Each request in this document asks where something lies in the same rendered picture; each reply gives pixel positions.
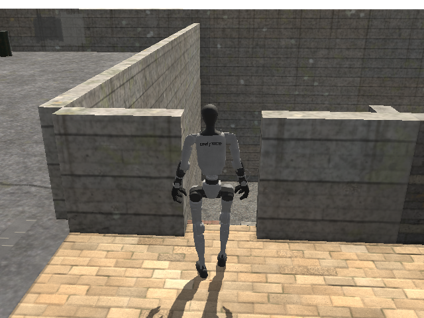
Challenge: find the left robot upper arm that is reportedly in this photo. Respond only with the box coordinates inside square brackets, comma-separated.
[180, 134, 197, 171]

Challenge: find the right robot upper arm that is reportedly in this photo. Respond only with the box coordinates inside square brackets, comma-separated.
[224, 132, 242, 169]

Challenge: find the robot right forearm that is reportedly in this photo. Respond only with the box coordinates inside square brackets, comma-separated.
[235, 159, 248, 186]

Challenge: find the robot left forearm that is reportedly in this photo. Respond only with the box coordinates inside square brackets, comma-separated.
[173, 160, 186, 188]

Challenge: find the left robot hand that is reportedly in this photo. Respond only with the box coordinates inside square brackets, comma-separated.
[172, 186, 187, 203]

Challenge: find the right robot foot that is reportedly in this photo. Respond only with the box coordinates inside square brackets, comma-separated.
[217, 253, 227, 267]

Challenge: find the right robot hand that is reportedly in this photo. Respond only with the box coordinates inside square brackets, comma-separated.
[234, 184, 249, 200]

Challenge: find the robot right shin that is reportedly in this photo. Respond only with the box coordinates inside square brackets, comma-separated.
[220, 213, 231, 258]

